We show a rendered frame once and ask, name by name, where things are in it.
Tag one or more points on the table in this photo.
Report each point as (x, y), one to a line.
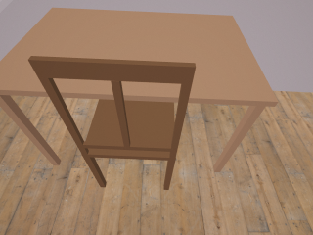
(226, 73)

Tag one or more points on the chair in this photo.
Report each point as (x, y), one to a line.
(122, 129)

